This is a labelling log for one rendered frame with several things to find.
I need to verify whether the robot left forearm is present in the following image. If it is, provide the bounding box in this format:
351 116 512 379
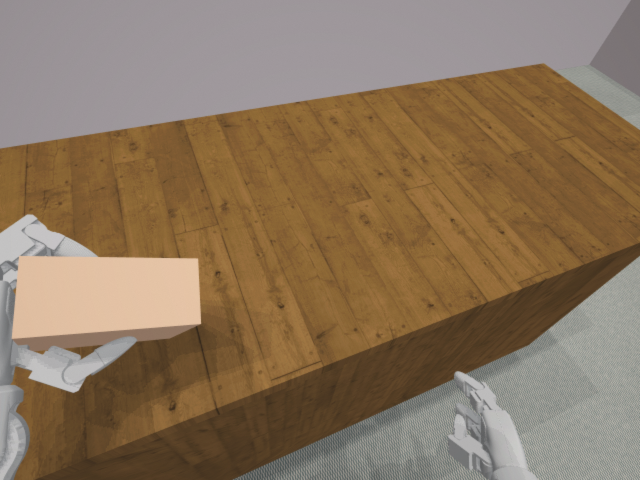
0 385 30 480

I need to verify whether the table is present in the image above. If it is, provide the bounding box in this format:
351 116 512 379
0 63 640 480

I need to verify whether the sponge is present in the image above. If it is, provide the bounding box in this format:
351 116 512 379
12 256 201 351

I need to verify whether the robot left hand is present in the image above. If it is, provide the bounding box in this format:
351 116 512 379
0 214 137 393

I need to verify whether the robot right hand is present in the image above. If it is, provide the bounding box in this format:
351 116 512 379
448 371 528 480

